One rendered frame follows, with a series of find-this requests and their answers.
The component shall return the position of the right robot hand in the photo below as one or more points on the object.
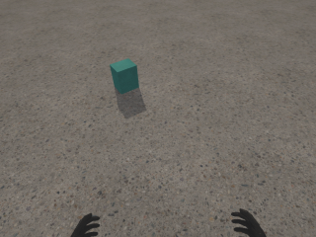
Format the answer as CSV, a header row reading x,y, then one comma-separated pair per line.
x,y
253,227

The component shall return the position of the left robot hand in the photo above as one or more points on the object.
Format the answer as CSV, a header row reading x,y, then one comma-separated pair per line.
x,y
82,226

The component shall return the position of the carton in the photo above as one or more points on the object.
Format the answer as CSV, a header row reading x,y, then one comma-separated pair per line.
x,y
125,75

